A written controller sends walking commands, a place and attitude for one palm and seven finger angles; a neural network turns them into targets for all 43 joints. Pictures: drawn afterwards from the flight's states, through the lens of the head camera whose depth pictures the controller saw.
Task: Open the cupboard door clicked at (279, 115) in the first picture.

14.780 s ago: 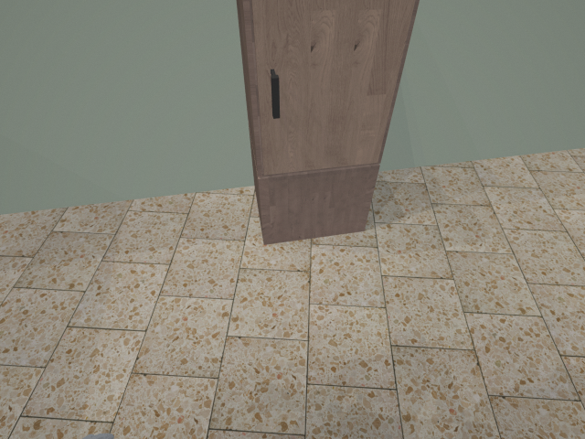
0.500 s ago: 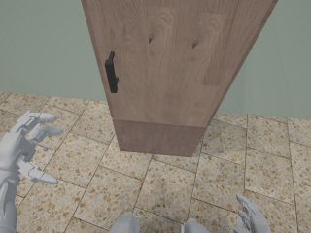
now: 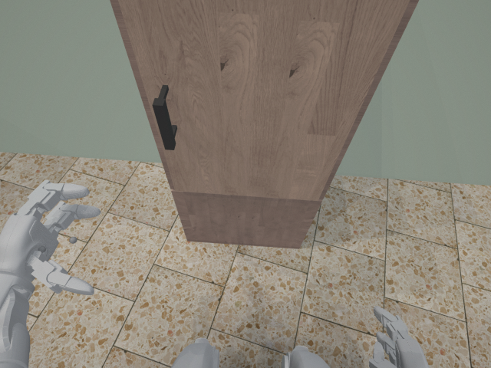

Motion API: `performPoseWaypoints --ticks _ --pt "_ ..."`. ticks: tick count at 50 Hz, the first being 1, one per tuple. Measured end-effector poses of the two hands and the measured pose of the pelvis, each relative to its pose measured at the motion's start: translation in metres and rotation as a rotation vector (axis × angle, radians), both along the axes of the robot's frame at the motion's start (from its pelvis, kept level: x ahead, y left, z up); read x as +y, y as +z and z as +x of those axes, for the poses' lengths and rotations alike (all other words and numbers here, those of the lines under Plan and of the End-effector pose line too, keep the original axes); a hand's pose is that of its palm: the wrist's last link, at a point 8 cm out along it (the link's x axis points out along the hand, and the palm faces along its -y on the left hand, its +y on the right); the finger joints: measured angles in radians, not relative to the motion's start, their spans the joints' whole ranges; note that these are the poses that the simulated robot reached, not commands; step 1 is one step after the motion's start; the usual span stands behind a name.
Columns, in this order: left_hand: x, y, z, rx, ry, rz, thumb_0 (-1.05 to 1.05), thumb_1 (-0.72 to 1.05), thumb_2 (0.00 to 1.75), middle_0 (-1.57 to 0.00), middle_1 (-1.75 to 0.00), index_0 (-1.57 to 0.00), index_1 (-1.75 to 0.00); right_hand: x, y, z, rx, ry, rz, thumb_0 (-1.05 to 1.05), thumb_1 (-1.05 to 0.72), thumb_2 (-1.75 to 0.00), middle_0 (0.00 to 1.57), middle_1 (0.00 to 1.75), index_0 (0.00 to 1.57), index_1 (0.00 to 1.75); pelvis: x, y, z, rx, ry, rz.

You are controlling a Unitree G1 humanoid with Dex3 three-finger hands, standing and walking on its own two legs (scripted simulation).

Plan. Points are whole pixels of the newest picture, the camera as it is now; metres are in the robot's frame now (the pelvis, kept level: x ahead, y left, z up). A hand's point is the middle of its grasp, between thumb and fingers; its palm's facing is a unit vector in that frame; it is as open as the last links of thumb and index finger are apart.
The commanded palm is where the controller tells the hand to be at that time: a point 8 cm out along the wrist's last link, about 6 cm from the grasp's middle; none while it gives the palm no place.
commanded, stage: move the hooked fingers beside the handle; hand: left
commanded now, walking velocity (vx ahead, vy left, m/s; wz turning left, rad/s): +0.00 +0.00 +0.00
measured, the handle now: (167, 118) +0.56 +0.19 +0.04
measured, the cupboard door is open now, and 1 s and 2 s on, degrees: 0 0 0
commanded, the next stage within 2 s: none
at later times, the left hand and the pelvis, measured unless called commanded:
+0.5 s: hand (97, 200) +0.35 +0.26 +0.05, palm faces -0.03 -1.00 -0.03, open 13.9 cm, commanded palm +0.33 +0.31 +0.05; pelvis +0.00 -0.01 -0.01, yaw -1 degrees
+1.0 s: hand (111, 168) +0.42 +0.26 +0.04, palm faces -0.03 -1.00 -0.01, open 14.0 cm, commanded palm +0.41 +0.31 +0.05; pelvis +0.00 +0.00 -0.01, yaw -2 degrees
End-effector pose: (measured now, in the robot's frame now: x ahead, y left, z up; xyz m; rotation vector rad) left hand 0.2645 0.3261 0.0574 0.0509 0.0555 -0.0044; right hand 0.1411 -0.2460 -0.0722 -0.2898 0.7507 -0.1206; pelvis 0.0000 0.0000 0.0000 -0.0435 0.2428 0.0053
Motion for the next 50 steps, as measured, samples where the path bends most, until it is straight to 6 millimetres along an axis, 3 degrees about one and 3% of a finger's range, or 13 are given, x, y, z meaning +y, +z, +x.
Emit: performPoseWaypoints --ticks 7,13,21,34,50 --pt "-0.004 -0.001 0.002 0.001 0.001 -0.004 -0.01 -0.49 0.30 -0.30 -1.20 -0.30 -1.20 -0.004 -0.002 0.005 -0.011 0.007 0.000 0.01 -0.90 -0.90 0.20 0.30 0.21 0.30 -0.005 -0.001 0.000 0.001 0.003 0.002" --pt "-0.003 -0.006 0.024 -0.001 0.009 -0.015 -0.01 -0.50 0.30 -0.30 -1.20 -0.30 -1.20 -0.011 -0.008 0.001 0.018 0.004 -0.024 0.01 -0.90 -0.90 0.20 0.30 0.21 0.30 -0.009 -0.006 -0.003 0.013 0.007 0.001" --pt "-0.011 -0.002 0.060 -0.006 -0.032 -0.016 -0.01 -0.49 0.30 -0.30 -1.20 -0.30 -1.20 -0.020 -0.013 -0.018 0.078 -0.049 -0.027 0.01 -0.90 -0.90 0.20 0.30 0.21 0.30 -0.009 -0.006 -0.001 0.034 -0.008 0.005" --pt "-0.006 -0.008 0.092 -0.012 -0.008 -0.019 -0.01 -0.49 0.30 -0.30 -1.20 -0.30 -1.20 -0.027 -0.021 -0.055 0.224 -0.115 -0.044 0.01 -0.90 -0.90 0.20 0.30 0.21 0.30 -0.006 -0.007 0.002 0.065 -0.022 0.004" --pt "-0.009 -0.013 0.141 -0.005 -0.022 -0.043 -0.01 -0.49 0.30 -0.30 -1.20 -0.30 -1.20 -0.018 -0.028 -0.073 0.312 -0.143 -0.055 0.01 -0.90 -0.90 0.20 0.30 0.21 0.30 0.005 -0.013 0.000 0.100 -0.027 -0.006"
